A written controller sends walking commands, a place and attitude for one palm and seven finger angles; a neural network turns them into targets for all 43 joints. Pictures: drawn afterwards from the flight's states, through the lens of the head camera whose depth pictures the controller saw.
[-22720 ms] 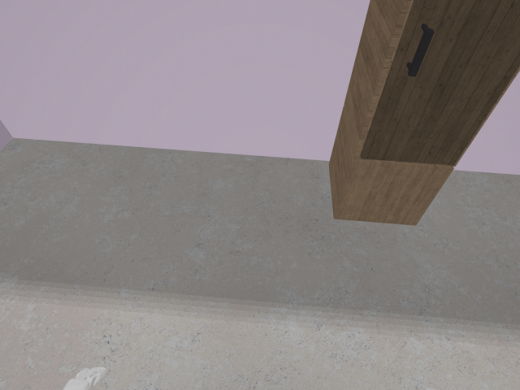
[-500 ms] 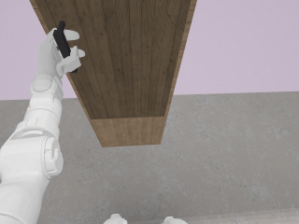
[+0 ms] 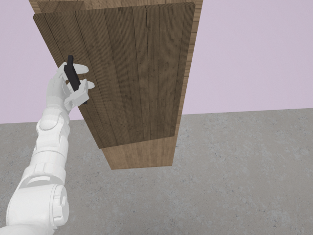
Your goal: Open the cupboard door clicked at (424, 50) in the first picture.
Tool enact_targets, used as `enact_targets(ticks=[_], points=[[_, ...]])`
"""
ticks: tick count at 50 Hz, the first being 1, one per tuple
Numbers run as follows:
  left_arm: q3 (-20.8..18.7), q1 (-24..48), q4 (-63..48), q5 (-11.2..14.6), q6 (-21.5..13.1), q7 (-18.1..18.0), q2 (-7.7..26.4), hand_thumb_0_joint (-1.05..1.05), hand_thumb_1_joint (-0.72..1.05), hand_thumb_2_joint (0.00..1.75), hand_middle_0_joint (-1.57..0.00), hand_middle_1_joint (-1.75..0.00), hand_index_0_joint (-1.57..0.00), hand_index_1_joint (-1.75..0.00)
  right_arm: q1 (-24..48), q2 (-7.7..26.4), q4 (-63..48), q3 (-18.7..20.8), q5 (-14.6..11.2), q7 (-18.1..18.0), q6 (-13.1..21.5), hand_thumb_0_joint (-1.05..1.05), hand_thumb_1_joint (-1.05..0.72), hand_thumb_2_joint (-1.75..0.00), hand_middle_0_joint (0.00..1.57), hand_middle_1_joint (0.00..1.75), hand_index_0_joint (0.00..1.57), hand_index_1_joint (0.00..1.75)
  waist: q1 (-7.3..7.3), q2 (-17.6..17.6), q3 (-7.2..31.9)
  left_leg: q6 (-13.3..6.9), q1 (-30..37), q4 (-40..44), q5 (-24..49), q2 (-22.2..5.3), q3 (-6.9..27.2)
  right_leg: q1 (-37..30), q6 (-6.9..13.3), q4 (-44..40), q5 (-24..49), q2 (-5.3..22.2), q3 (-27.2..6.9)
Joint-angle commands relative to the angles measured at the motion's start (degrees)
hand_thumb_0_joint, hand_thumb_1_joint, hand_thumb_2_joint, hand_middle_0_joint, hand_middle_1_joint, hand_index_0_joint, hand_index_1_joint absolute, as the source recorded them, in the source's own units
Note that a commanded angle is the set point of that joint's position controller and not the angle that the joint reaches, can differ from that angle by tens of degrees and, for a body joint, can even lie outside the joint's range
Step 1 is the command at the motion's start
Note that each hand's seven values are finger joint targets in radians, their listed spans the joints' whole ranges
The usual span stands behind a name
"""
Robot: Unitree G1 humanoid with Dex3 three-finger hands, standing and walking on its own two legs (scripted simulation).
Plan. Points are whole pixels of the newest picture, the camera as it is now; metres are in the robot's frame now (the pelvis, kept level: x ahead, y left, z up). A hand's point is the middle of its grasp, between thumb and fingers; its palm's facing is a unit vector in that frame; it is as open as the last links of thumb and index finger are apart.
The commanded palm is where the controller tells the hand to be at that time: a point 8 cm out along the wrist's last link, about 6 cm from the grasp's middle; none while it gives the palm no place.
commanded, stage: pull the door open along its arc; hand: left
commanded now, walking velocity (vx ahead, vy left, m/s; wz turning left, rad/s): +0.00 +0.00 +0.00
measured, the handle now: (77, 80) +0.50 +0.19 +0.12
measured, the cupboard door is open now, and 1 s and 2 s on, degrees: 7 24 41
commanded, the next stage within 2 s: open thumb and fingers to let go in 1.32 s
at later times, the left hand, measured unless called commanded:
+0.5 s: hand (93, 97) +0.44 +0.14 +0.12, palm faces +0.50 -0.87 +0.00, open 5.4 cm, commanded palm +0.39 +0.17 +0.11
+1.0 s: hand (101, 118) +0.37 +0.11 +0.12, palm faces +0.41 -0.91 +0.04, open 5.7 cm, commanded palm +0.29 +0.14 +0.11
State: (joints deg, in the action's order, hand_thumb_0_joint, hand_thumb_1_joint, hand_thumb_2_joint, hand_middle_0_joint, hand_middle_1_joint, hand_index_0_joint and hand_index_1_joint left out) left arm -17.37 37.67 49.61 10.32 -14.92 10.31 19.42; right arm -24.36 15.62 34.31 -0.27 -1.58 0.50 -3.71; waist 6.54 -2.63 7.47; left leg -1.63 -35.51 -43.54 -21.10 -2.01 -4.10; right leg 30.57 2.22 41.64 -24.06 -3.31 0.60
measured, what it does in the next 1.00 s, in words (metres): stands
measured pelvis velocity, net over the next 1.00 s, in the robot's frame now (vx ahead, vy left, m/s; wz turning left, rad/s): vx -0.01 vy -0.01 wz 0.03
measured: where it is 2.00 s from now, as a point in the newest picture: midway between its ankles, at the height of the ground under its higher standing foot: outside the picture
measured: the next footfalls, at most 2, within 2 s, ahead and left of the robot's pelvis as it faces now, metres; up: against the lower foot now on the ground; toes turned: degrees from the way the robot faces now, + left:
none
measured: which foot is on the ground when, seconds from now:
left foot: down 0.00-1.00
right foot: down 0.00-1.00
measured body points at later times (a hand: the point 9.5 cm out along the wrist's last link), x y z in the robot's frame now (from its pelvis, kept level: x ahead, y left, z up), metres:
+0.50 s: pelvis -0.03 -0.01 -0.01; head +0.02 -0.01 +0.44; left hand +0.40 +0.18 +0.12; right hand +0.05 -0.24 -0.14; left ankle +0.00 +0.10 -0.71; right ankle -0.05 -0.10 -0.71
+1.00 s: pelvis -0.01 -0.01 +0.01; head +0.00 -0.03 +0.46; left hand +0.34 +0.16 +0.12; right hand +0.08 -0.26 -0.12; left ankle +0.00 +0.10 -0.71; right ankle -0.05 -0.10 -0.71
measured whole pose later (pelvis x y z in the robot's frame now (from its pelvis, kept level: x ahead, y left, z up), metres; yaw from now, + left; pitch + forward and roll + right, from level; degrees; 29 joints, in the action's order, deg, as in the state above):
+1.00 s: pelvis -0.01 -0.01 +0.01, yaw +2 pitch +7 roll +0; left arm -3.1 18.1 23.5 3.1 -8.3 -26.9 -0.9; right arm -19.6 13.7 37.4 2.1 1.9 2.3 -1.0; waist 2.3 -3.1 7.3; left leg -1.0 -27.6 -39.4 -18.8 -1.0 -3.0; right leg 22.7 2.7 38.6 -22.8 -2.6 1.6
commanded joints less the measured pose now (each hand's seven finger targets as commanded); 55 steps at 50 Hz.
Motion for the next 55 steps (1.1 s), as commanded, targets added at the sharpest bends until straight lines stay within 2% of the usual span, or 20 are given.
enact_targets(ticks=[1, 5, 6, 7, 8, 9, 11, 13, 15, 17, 20, 22, 28, 33, 39, 42, 48, 53, 54, 55], points=[[0.23, 12.92, -17.39, 1.58, -1.71, -0.27, 9.35, 0.0, 0.9, 0.9, -0.4, -1.35, -0.4, -1.35, -0.3, 8.05, -6.75, 3.04, -0.84, -0.31, 2.52, 0.0, -0.9, -0.9, 0.2, 0.3, 0.2, 0.3, -2.7, 3.2, 17.72, -1.62, 16.16, 1.66, 26.68, 2.5, 2.87, -9.51, -2.19, -3.97, 40.26, 0.14, 0.03], [1.37, 23.14, -16.68, -0.05, -0.61, -2.79, 9.36, 0.0, 0.9, 0.9, -0.4, -1.35, -0.4, -1.35, 0.48, 7.9, -4.66, 3.05, -0.71, -1.14, 2.37, 0.0, -0.9, -0.9, 0.2, 0.3, 0.2, 0.3, -0.39, 1.72, 13.5, -1.39, 16.96, 2.0, 22.15, 2.49, 3.66, -4.98, -1.98, -5.12, 32.83, 0.27, -0.26], [-6.82, 27.84, -17.61, 3.61, -0.35, -11.09, 7.24, 0.0, 0.9, 0.9, -0.4, -1.35, -0.4, -1.35, 2.51, 5.9, -4.09, 2.69, -0.31, -1.31, 3.08, 0.0, -0.9, -0.9, 0.2, 0.3, 0.2, 0.3, -3.86, 1.42, 12.71, -0.72, 14.47, 2.02, 21.33, 2.51, 3.69, -4.71, -1.88, -5.79, 29.5, 0.23, 0.5], [-2.67, 24.9, -15.61, 1.59, 0.46, -15.24, 2.86, 0.0, 0.9, 0.9, -0.4, -1.35, -0.4, -1.35, 2.88, 5.75, -3.59, 2.57, 0.31, -0.95, 3.65, 0.0, -0.9, -0.9, 0.2, 0.3, 0.2, 0.3, -2.85, 0.6, 12.46, -0.16, 14.8, 2.32, 20.07, 2.47, 4.03, -4.01, -1.84, -5.17, 26.79, 0.09, 0.87], [-1.75, 23.89, -14.82, 1.03, 0.75, -17.91, 0.21, 0.0, 0.9, 0.9, -0.4, -1.35, -0.4, -1.35, 3.01, 5.68, -3.35, 2.61, 0.38, -0.59, 4.11, 0.0, -0.9, -0.9, 0.2, 0.3, 0.2, 0.3, -2.56, 0.74, 11.98, 0.05, 15.22, 2.22, 19.38, 2.28, 4.35, -2.23, -1.75, -5.19, 24.74, 0.06, 1.4], [-2.76, 24.08, -13.57, 0.2, 0.62, -20.72, 0.33, 0.0, 0.9, 0.9, -0.4, -1.35, -0.4, -1.35, 2.63, 5.82, -2.63, 2.63, 0.99, -0.38, 4.49, 0.0, -0.9, -0.9, 0.2, 0.3, 0.2, 0.3, -2.7, 2.71, 12.97, 0.01, 14.73, 1.8, 19.33, 2.29, 4.76, -2.18, -1.72, -4.76, 23.85, 0.05, 1.55], [-2.82, 26.7, -15.04, -2.54, 0.33, -26.95, -0.73, 0.0, 0.9, 0.9, -0.4, -1.35, -0.4, -1.35, 3.35, 5.62, -2.22, 2.77, 2.16, 0.1, 4.71, 0.0, -0.9, -0.9, 0.2, 0.3, 0.2, 0.3, -2.53, 2.53, 17.12, -0.04, 15.26, 1.06, 20.37, 2.29, 4.79, -2.56, -1.86, -3.44, 24.48, 0.51, 1.39], [-1.04, 29.35, -16.33, -7.09, 0.03, -33.14, -2.79, 0.0, 0.9, 0.9, -0.4, -1.35, -0.4, -1.35, 3.79, 5.03, -1.77, 2.95, 3.35, 0.66, 4.79, 0.0, -0.9, -0.9, 0.2, 0.3, 0.2, 0.3, -2.49, -0.72, 19.77, 0.15, 16.23, 0.13, 21.33, 2.23, 4.97, -0.87, -1.65, -2.06, 23.5, 0.77, 1.55], [0.77, 29.23, -14.44, -12.65, 0.48, -38.93, -4.32, 0.0, 0.9, 0.9, -0.4, -1.35, -0.4, -1.35, 3.85, 4.8, -1.23, 3.19, 4.54, 1.23, 4.65, 0.0, -0.9, -0.9, 0.2, 0.3, 0.2, 0.3, -1.86, 0.66, 20.15, 0.05, 14.64, -0.68, 19.9, 2.02, 5.35, 1.48, -1.77, -1.31, 21.13, 0.72, 1.8], [3.74, 30.2, -13.27, -15.29, 0.92, -41.73, -6.97, 0.0, 0.9, 0.9, -0.4, -1.35, -0.4, -1.35, 3.62, 4.88, -0.83, 3.47, 5.07, 1.56, 4.23, 0.0, -0.9, -0.9, 0.2, 0.3, 0.2, 0.3, -0.41, 1.7, 20.01, 0.12, 14.09, -0.64, 17.67, 1.86, 5.67, 2.47, -1.69, -1.66, 18.78, 0.65, 1.93], [4.45, 32.54, -12.78, -13.92, 0.85, -41.26, -7.37, 0.0, 0.9, 0.9, -0.4, -1.35, -0.4, -1.35, 3.54, 5.23, -0.96, 3.9, 4.85, 0.75, 3.76, 0.0, -0.9, -0.9, 0.2, 0.3, 0.2, 0.3, 0.8, 6.49, 20.09, -0.22, 12.44, 0.31, 14.56, 2.08, 5.2, -0.66, -2.03, -3.6, 18.69, 0.67, 0.91], [4.98, 34.09, -11.54, -12.32, 0.7, -39.8, -8.13, 0.0, 0.9, 0.9, -0.4, -1.35, -0.4, -1.35, 3.72, 5.09, -0.73, 3.72, 4.69, 0.21, 3.87, 0.0, -0.9, -0.9, 0.2, 0.3, 0.2, 0.3, 0.99, 6.47, 18.9, -0.37, 11.94, 0.9, 13.2, 2.39, 4.71, -1.72, -2.1, -4.68, 18.84, 0.71, 0.43], [3.93, 36.21, -9.64, -11.72, -2.18, -37.76, -5.77, 0.0, 0.9, 0.9, -0.4, -1.35, -0.4, -1.35, 2.26, 4.72, 0.98, 3.41, 4.52, -0.32, 4.23, 0.0, -0.9, -0.9, 0.2, 0.3, 0.2, 0.3, 0.64, 2.65, 17.59, -0.5, 12.07, 1.67, 12.59, 2.47, 4.62, -2.07, -1.78, -5.6, 18.49, 0.95, -0.14], [4.34, 28.17, -10.98, -11.1, -3.87, -37.21, -7.42, 0.0, 0.9, 0.9, -0.4, -1.35, -0.4, -1.35, 1.95, 4.67, 0.43, 3.75, 4.42, 0.19, 4.91, 0.0, -0.9, -0.9, 0.2, 0.3, 0.2, 0.3, -1.27, 2.13, 18.19, -0.46, 12.98, 2.59, 13.69, 2.55, 4.08, -4.0, -1.43, -6.04, 19.26, 0.82, 0.13], [6.79, 16.32, -18.27, -8.93, -2.99, -36.46, -11.04, 0.0, 0.9, 0.9, -0.4, -1.35, -0.4, -1.35, 2.7, 5.09, -1.18, 4.33, 3.87, 0.9, 5.54, 0.0, -0.9, -0.9, 0.2, 0.3, 0.2, 0.3, -3.4, 4.95, 18.51, -0.42, 14.49, 4.05, 16.85, 2.45, 3.36, -8.64, -1.31, -6.81, 23.4, 0.59, 0.56], [10.16, 9.67, -25.57, -8.38, -1.47, -36.49, -14.34, 0.0, 0.9, 0.9, -0.4, -1.35, -0.4, -1.35, 4.57, 4.83, -2.64, 4.48, 3.45, 1.32, 5.76, 0.0, -0.9, -0.9, 0.2, 0.3, 0.2, 0.3, -4.31, 3.64, 17.49, -0.35, 16.77, 4.75, 19.24, 2.3, 2.75, -9.81, -1.26, -7.13, 25.93, 0.66, 0.81], [17.62, -7.82, -43.19, -7.69, 3.17, -37.15, -21.49, 0.0, 0.9, 0.9, -0.4, -1.35, -0.4, -1.35, 9.97, 3.58, -6.27, 4.07, 2.99, 1.98, 5.59, 0.0, -0.9, -0.9, 0.2, 0.3, 0.2, 0.3, -6.28, 5.29, 14.65, -0.15, 20.58, 6.33, 22.66, 1.74, 2.48, -13.24, -1.23, -7.75, 29.45, 1.18, 1.79], [26.89, -20.64, -58.78, -9.34, 7.6, -38.86, -28.46, 0.0, 0.9, 0.9, -0.4, -1.35, -0.4, -1.35, 15.3, 1.97, -9.76, 3.33, 2.87, 2.36, 4.77, 0.0, -0.9, -0.9, 0.2, 0.3, 0.2, 0.3, -6.77, 7.08, 11.43, 0.04, 23.1, 6.77, 25.16, 1.31, 2.87, -15.21, -1.5, -8.03, 32.81, 2.25, 2.17], [27.21, -23.77, -59.5, -10.19, 8.53, -39.51, -28.05, 0.0, 0.9, 0.9, -0.4, -1.35, -0.4, -1.35, 15.67, 1.84, -9.99, 3.25, 3.06, 2.29, 4.39, 0.0, -0.9, -0.9, 0.2, 0.3, 0.2, 0.3, -6.72, 9.36, 9.96, -0.02, 22.99, 6.66, 25.06, 1.06, 3.26, -15.4, -1.54, -8.39, 32.87, 2.34, 2.31], [28.03, -26.07, -62.58, -11.08, 9.49, -40.14, -28.33, 0.0, 0.9, 0.9, -0.4, -1.35, -0.4, -1.35, 16.52, 1.53, -10.48, 3.1, 3.09, 2.36, 3.87, 0.0, -0.9, -0.9, 0.2, 0.3, 0.2, 0.3, -7.02, 8.58, 10.09, 0.07, 23.21, 6.75, 25.33, 1.15, 3.19, -15.82, -1.6, -8.27, 34.16, 2.73, 1.95]])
